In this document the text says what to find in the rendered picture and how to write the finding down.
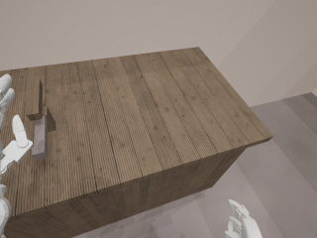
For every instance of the left robot forearm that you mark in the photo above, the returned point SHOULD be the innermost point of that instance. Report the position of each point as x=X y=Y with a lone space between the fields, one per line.
x=5 y=210

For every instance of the tap lever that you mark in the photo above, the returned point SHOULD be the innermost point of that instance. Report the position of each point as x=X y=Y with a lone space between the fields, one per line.
x=40 y=150

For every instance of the left robot hand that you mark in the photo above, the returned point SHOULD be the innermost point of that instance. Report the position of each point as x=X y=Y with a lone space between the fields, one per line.
x=18 y=149

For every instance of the right robot hand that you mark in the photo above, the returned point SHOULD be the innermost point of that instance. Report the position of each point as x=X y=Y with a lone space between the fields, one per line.
x=247 y=228

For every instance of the counter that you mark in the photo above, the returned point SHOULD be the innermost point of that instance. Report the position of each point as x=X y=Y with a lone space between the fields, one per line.
x=125 y=135

